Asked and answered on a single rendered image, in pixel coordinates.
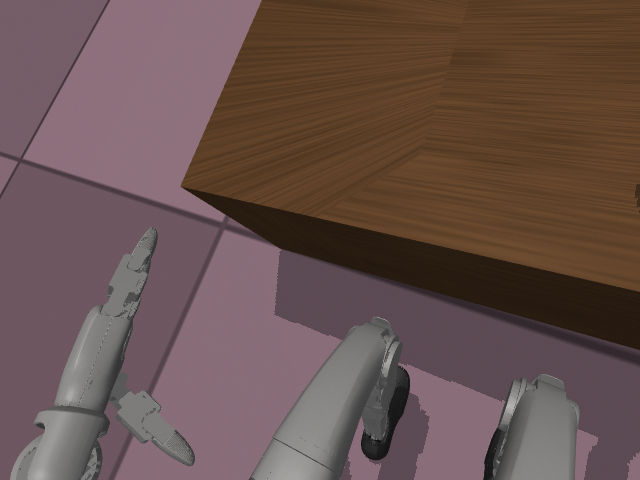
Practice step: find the right robot foot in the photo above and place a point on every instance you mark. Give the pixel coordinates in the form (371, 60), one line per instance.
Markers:
(488, 473)

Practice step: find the left robot foot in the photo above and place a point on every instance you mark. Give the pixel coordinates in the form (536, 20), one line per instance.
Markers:
(378, 449)

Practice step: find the left robot arm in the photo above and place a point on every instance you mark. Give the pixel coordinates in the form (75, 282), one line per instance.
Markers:
(67, 450)

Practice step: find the left robot hand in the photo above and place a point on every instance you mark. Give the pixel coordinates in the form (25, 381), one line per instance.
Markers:
(92, 375)

